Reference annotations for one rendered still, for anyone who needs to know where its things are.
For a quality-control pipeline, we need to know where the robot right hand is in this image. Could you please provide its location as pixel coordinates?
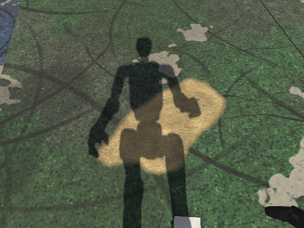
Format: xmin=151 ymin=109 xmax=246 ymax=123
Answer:
xmin=264 ymin=205 xmax=304 ymax=228

